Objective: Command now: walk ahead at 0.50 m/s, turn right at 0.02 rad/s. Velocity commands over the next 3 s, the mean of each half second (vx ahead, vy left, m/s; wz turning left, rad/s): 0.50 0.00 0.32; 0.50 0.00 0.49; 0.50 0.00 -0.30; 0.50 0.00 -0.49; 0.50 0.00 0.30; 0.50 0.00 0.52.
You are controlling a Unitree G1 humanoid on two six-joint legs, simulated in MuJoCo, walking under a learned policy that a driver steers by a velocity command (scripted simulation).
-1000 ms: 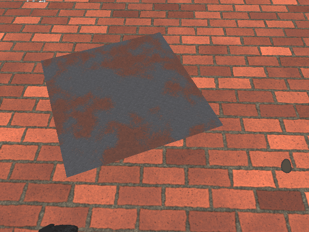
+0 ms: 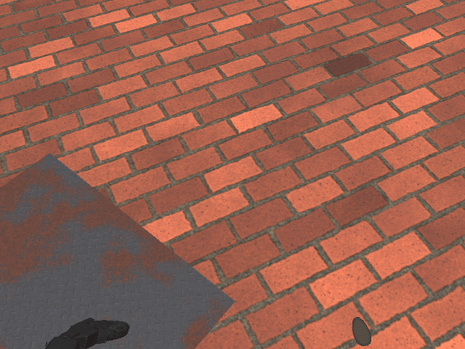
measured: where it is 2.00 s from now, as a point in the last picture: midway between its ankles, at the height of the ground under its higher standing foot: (145, 182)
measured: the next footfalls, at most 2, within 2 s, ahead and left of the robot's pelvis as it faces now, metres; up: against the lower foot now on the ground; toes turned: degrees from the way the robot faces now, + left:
left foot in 0.54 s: +0.41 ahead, +0.13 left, +0.00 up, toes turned +20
right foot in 1.08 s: +0.76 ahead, +0.11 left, +0.00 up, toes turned +27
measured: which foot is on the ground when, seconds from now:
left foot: down 0.00-0.00, up 0.02-0.52, down 0.54-1.00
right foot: down 0.00-0.52, up 0.54-1.00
